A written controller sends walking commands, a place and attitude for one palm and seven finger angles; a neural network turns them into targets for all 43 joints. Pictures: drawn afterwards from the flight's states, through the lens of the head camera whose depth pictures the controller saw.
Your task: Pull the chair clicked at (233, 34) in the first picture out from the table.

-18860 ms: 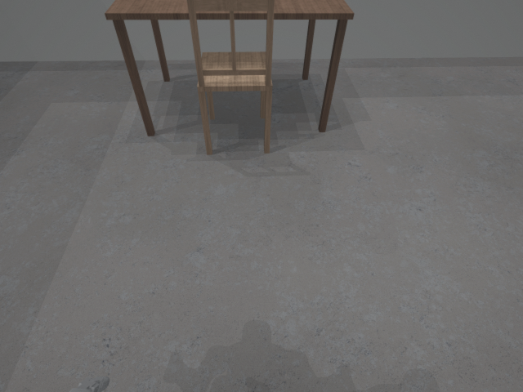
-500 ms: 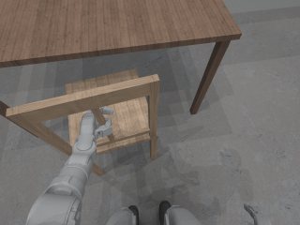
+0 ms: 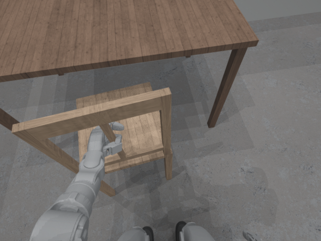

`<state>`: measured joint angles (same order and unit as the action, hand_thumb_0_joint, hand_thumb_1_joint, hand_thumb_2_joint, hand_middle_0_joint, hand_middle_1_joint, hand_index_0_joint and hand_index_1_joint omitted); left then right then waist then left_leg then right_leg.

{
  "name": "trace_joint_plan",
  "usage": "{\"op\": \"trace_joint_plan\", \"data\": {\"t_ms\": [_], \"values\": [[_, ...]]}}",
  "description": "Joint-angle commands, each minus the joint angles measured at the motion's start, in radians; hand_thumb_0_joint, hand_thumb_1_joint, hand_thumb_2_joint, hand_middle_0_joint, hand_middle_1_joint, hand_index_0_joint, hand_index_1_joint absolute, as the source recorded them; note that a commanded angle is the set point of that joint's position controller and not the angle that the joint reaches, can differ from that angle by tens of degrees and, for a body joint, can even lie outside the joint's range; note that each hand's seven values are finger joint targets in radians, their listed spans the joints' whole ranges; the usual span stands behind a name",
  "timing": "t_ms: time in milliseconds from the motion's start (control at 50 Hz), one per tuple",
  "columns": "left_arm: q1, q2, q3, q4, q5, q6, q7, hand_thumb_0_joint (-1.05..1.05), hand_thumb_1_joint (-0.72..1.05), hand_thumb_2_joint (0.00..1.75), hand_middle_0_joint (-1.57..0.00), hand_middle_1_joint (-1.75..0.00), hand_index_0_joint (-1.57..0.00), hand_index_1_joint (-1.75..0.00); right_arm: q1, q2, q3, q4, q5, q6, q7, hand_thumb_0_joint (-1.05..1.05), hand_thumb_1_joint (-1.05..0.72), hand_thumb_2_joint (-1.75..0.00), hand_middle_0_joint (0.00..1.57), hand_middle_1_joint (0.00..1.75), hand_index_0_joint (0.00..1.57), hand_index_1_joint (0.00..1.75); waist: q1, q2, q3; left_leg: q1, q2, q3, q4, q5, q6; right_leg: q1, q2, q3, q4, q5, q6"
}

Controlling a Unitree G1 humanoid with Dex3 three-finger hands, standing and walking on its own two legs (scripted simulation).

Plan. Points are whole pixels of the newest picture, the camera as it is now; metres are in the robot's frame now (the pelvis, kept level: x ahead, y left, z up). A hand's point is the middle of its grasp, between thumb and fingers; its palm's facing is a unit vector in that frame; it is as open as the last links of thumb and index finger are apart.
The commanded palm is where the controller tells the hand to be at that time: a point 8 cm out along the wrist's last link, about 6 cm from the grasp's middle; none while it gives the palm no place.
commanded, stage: step backward, pulling the chair out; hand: left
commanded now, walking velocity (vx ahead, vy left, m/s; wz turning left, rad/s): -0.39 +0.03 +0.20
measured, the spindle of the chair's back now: (114, 141) +0.40 +0.15 -0.10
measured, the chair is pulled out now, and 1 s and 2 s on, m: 0.12 0.12 0.12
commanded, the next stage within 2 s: none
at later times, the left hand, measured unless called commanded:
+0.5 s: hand (118, 144) +0.37 +0.12 -0.06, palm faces -0.02 -0.98 -0.19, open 5.1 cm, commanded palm +0.36 +0.18 -0.05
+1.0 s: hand (118, 144) +0.37 +0.12 -0.06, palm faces -0.02 -0.98 -0.20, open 5.2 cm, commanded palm +0.36 +0.18 -0.05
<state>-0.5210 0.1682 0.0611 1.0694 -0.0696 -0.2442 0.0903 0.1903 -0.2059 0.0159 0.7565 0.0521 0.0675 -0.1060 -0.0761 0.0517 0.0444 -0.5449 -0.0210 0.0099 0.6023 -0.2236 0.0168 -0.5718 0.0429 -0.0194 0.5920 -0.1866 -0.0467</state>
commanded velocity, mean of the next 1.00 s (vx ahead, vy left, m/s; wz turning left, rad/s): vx -0.38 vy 0.00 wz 0.17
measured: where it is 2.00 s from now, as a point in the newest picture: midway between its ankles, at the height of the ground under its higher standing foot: outside the picture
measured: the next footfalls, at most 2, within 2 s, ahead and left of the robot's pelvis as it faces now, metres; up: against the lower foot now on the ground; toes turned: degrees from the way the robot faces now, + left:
none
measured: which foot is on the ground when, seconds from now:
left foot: down 0.00-1.00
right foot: down 0.00-1.00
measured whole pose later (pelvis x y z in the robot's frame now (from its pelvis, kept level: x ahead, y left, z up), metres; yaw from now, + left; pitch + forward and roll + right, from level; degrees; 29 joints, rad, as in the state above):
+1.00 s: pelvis +0.00 +0.00 +0.00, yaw +1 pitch +10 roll +0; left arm -0.53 0.19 0.03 1.05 -0.05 -0.22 0.10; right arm 0.18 -0.25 0.00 0.74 0.06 0.08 -0.11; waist -0.09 0.03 0.04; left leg -0.55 -0.02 -0.01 0.58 -0.20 0.02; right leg -0.56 0.04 -0.04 0.54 -0.16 -0.04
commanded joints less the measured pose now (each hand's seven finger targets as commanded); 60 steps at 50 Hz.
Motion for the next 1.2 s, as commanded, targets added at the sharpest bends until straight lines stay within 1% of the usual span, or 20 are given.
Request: {"op": "trace_joint_plan", "data": {"t_ms": [0,100,220,260,320,400,420,500,520,660,720,780,800,820,880,920,980,1100,1160,1180], "values": [[-0.341,0.231,-0.004,-0.174,0.067,-0.041,0.032,0.00,0.90,0.90,-0.50,-1.45,-0.50,-1.45,0.070,-0.177,-0.057,-0.088,0.004,-0.033,-0.013,0.00,-0.90,-0.90,0.20,0.30,0.20,0.30,-0.017,-0.063,-0.478,0.162,0.055,-0.081,-0.029,0.125,0.014,0.259,-0.122,0.116,-0.107,0.168,0.072],[-0.343,0.243,-0.007,-0.181,0.071,-0.033,0.040,0.00,0.90,0.90,-0.50,-1.45,-0.50,-1.45,0.069,-0.184,-0.053,-0.103,0.013,-0.023,-0.004,0.00,-0.90,-0.90,0.20,0.30,0.20,0.30,-0.019,-0.041,-0.474,0.139,0.027,-0.059,-0.029,0.077,0.008,0.304,-0.147,0.131,-0.143,0.162,0.099],[-0.325,0.246,-0.012,-0.197,0.062,-0.012,0.040,0.00,0.90,0.90,-0.50,-1.45,-0.50,-1.45,0.058,-0.203,-0.054,-0.126,0.022,-0.003,-0.006,0.00,-0.90,-0.90,0.20,0.30,0.20,0.30,-0.018,-0.036,-0.460,0.169,0.032,-0.071,-0.053,0.126,0.016,0.317,-0.131,0.110,-0.154,0.167,0.116],[-0.310,0.230,-0.027,-0.214,0.059,-0.009,0.037,0.00,0.90,0.90,-0.50,-1.45,-0.50,-1.45,0.055,-0.204,-0.056,-0.131,0.022,0.002,-0.006,0.00,-0.90,-0.90,0.20,0.30,0.20,0.30,-0.012,0.010,-0.472,0.187,0.048,-0.089,-0.074,0.160,0.022,0.312,-0.113,0.096,-0.135,0.162,0.109],[-0.298,0.232,-0.025,-0.218,0.055,-0.002,0.034,0.00,0.90,0.90,-0.50,-1.45,-0.50,-1.45,0.047,-0.209,-0.058,-0.136,0.020,0.006,-0.009,0.00,-0.90,-0.90,0.20,0.30,0.20,0.30,-0.010,0.008,-0.468,0.195,0.061,-0.115,-0.090,0.185,0.031,0.300,-0.089,0.087,-0.125,0.141,0.103],[-0.298,0.220,-0.038,-0.227,0.051,-0.002,0.029,0.00,0.90,0.90,-0.50,-1.45,-0.50,-1.45,0.047,-0.208,-0.057,-0.133,0.017,0.006,-0.012,0.00,-0.90,-0.90,0.20,0.30,0.20,0.30,-0.008,0.049,-0.460,0.207,0.078,-0.131,-0.102,0.204,0.032,0.265,-0.072,0.075,-0.116,0.107,0.080],[-0.288,0.233,-0.024,-0.218,0.051,-0.002,0.029,0.00,0.90,0.90,-0.50,-1.45,-0.50,-1.45,0.045,-0.213,-0.060,-0.133,0.013,0.005,-0.014,0.00,-0.90,-0.90,0.20,0.30,0.20,0.30,-0.009,0.039,-0.448,0.214,0.083,-0.140,-0.107,0.211,0.037,0.252,-0.064,0.072,-0.114,0.098,0.081],[-0.302,0.212,-0.040,-0.229,0.050,-0.008,0.024,0.00,0.90,0.90,-0.50,-1.45,-0.50,-1.45,0.043,-0.200,-0.057,-0.128,0.009,-0.002,-0.016,0.00,-0.90,-0.90,0.20,0.30,0.20,0.30,-0.009,0.032,-0.455,0.220,0.090,-0.139,-0.108,0.209,0.035,0.247,-0.060,0.073,-0.110,0.090,0.069],[-0.304,0.234,-0.024,-0.229,0.052,-0.009,0.026,0.00,0.90,0.90,-0.50,-1.45,-0.50,-1.45,0.044,-0.209,-0.060,-0.125,0.007,-0.003,-0.018,0.00,-0.90,-0.90,0.20,0.30,0.20,0.30,-0.008,0.047,-0.456,0.225,0.092,-0.143,-0.111,0.219,0.035,0.241,-0.058,0.070,-0.106,0.092,0.067],[-0.323,0.216,-0.031,-0.221,0.057,-0.021,0.022,0.00,0.90,0.90,-0.50,-1.45,-0.50,-1.45,0.049,-0.194,-0.057,-0.108,0.002,-0.016,-0.019,0.00,-0.90,-0.90,0.20,0.30,0.20,0.30,-0.010,0.016,-0.477,0.237,0.097,-0.143,-0.097,0.242,0.031,0.224,-0.059,0.068,-0.093,0.115,0.062],[-0.326,0.230,-0.019,-0.207,0.061,-0.022,0.024,0.00,0.90,0.90,-0.50,-1.45,-0.50,-1.45,0.048,-0.194,-0.058,-0.104,0.000,-0.018,-0.021,0.00,-0.90,-0.90,0.20,0.30,0.20,0.30,-0.013,-0.010,-0.468,0.224,0.091,-0.138,-0.093,0.224,0.032,0.221,-0.063,0.073,-0.097,0.110,0.067],[-0.332,0.214,-0.032,-0.210,0.061,-0.025,0.022,0.00,0.90,0.90,-0.50,-1.45,-0.50,-1.45,0.047,-0.186,-0.054,-0.103,0.002,-0.018,-0.019,0.00,-0.90,-0.90,0.20,0.30,0.20,0.30,-0.010,0.005,-0.466,0.213,0.086,-0.131,-0.090,0.210,0.028,0.225,-0.070,0.076,-0.100,0.109,0.067],[-0.332,0.214,-0.031,-0.211,0.062,-0.025,0.022,0.00,0.90,0.90,-0.50,-1.45,-0.50,-1.45,0.048,-0.184,-0.054,-0.102,0.002,-0.018,-0.019,0.00,-0.90,-0.90,0.20,0.30,0.20,0.30,-0.011,-0.015,-0.471,0.210,0.082,-0.127,-0.087,0.200,0.028,0.230,-0.073,0.078,-0.106,0.107,0.070],[-0.330,0.235,-0.016,-0.202,0.063,-0.023,0.025,0.00,0.90,0.90,-0.50,-1.45,-0.50,-1.45,0.049,-0.193,-0.057,-0.101,0.002,-0.018,-0.020,0.00,-0.90,-0.90,0.20,0.30,0.20,0.30,-0.014,-0.014,-0.463,0.210,0.078,-0.123,-0.082,0.195,0.029,0.225,-0.074,0.081,-0.109,0.110,0.075],[-0.339,0.212,-0.037,-0.214,0.064,-0.025,0.022,0.00,0.90,0.90,-0.50,-1.45,-0.50,-1.45,0.050,-0.186,-0.053,-0.102,0.006,-0.018,-0.017,0.00,-0.90,-0.90,0.20,0.30,0.20,0.30,-0.013,0.010,-0.476,0.208,0.073,-0.122,-0.084,0.197,0.024,0.237,-0.079,0.077,-0.108,0.114,0.070],[-0.324,0.233,-0.019,-0.196,0.067,-0.021,0.025,0.00,0.90,0.90,-0.50,-1.45,-0.50,-1.45,0.052,-0.194,-0.057,-0.101,0.004,-0.016,-0.018,0.00,-0.90,-0.90,0.20,0.30,0.20,0.30,-0.016,-0.001,-0.472,0.214,0.070,-0.120,-0.077,0.213,0.027,0.232,-0.077,0.080,-0.108,0.133,0.079],[-0.332,0.214,-0.038,-0.211,0.062,-0.016,0.022,0.00,0.90,0.90,-0.50,-1.45,-0.50,-1.45,0.050,-0.187,-0.055,-0.109,0.008,-0.010,-0.015,0.00,-0.90,-0.90,0.20,0.30,0.20,0.30,-0.014,-0.010,-0.477,0.204,0.068,-0.113,-0.077,0.197,0.024,0.249,-0.084,0.083,-0.117,0.130,0.082],[-0.320,0.228,-0.035,-0.225,0.059,-0.005,0.023,0.00,0.90,0.90,-0.50,-1.45,-0.50,-1.45,0.044,-0.193,-0.055,-0.125,0.014,0.002,-0.012,0.00,-0.90,-0.90,0.20,0.30,0.20,0.30,-0.011,-0.006,-0.460,0.184,0.049,-0.091,-0.075,0.148,0.018,0.267,-0.104,0.094,-0.152,0.100,0.092],[-0.314,0.222,-0.038,-0.222,0.058,-0.001,0.024,0.00,0.90,0.90,-0.50,-1.45,-0.50,-1.45,0.047,-0.197,-0.056,-0.124,0.017,0.005,-0.012,0.00,-0.90,-0.90,0.20,0.30,0.20,0.30,-0.012,0.009,-0.469,0.204,0.054,-0.100,-0.083,0.184,0.020,0.271,-0.094,0.083,-0.142,0.131,0.091],[-0.318,0.224,-0.035,-0.224,0.060,0.000,0.023,0.00,0.90,0.90,-0.50,-1.45,-0.50,-1.45,0.049,-0.197,-0.057,-0.122,0.015,0.006,-0.013,0.00,-0.90,-0.90,0.20,0.30,0.20,0.30,-0.013,-0.007,-0.480,0.210,0.056,-0.103,-0.082,0.193,0.021,0.272,-0.089,0.081,-0.138,0.138,0.094]]}}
